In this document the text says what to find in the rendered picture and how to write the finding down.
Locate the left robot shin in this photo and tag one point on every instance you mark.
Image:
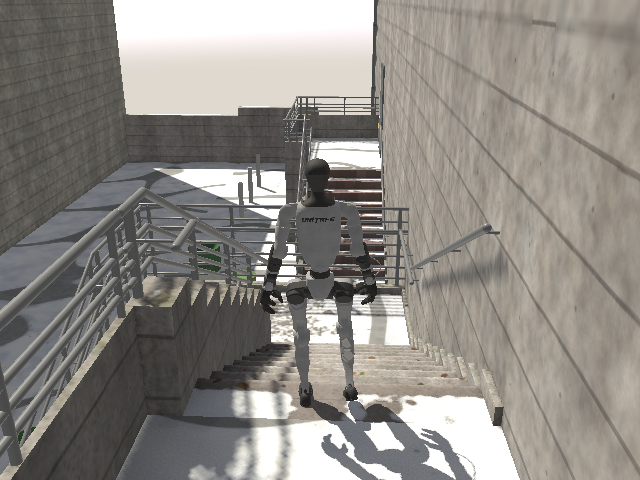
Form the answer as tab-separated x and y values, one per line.
302	362

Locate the robot left forearm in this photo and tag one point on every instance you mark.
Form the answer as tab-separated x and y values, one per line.
272	271

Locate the right robot upper arm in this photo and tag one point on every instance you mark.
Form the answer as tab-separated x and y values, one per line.
350	211

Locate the robot right forearm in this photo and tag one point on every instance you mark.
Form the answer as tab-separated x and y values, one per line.
365	267

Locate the robot left foot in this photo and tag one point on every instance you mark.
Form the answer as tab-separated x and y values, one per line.
305	399

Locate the robot right hand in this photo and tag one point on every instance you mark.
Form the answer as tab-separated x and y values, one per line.
371	289

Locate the robot left hand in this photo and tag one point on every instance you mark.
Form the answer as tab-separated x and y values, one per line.
265	299

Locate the left robot upper arm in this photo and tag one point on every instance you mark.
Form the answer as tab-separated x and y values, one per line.
286	213

